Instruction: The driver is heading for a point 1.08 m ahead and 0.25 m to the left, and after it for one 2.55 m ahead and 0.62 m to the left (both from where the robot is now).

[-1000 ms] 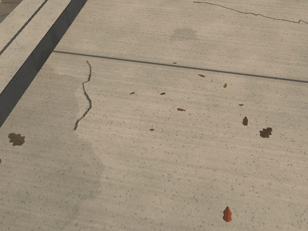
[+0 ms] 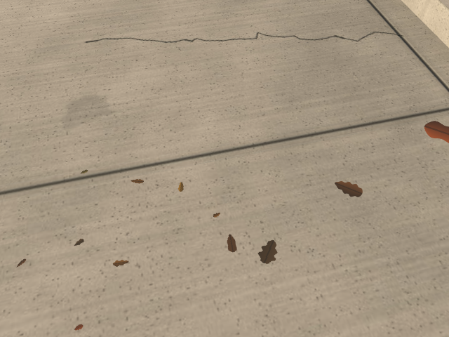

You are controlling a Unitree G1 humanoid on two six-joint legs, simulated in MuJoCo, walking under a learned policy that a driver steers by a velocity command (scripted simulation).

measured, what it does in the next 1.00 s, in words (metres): walks ahead, turning left: right foot, then left foot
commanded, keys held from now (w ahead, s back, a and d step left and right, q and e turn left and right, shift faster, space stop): w+q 0.96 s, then w+e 0.04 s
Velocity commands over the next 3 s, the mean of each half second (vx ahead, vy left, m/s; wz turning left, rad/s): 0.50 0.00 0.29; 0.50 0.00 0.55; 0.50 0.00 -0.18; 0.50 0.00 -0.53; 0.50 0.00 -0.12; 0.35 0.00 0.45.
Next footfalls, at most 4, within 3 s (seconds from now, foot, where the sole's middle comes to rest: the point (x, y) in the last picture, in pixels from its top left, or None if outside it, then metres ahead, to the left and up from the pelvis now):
0.34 right None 0.35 -0.14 -0.77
0.88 left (168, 314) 0.54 0.19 -0.77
1.44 right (184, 206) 0.93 0.17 -0.77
1.90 left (117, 164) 1.12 0.43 -0.77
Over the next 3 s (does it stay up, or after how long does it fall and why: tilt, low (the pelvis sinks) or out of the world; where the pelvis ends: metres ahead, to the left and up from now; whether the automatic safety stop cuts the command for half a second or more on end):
stays up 1.50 0.33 -0.02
